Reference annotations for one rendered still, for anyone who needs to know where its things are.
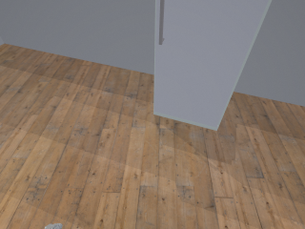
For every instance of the fridge door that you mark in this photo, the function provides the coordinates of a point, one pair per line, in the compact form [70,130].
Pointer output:
[205,44]

